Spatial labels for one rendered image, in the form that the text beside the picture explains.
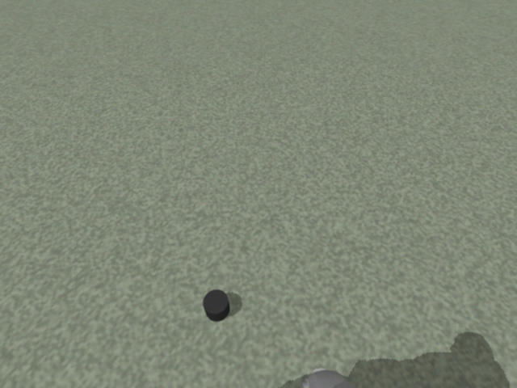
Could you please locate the tin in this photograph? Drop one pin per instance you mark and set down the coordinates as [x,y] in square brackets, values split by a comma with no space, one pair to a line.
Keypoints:
[216,305]

